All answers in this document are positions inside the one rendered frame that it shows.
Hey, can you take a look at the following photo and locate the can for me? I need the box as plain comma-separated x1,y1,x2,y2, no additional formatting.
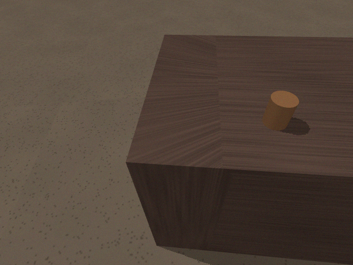
262,91,299,131

